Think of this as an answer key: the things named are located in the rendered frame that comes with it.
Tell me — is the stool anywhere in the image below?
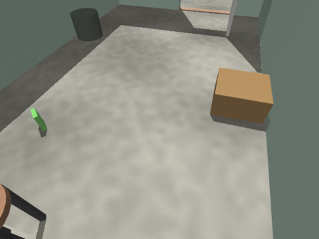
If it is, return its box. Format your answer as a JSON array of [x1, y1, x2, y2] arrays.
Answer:
[[0, 184, 46, 239]]

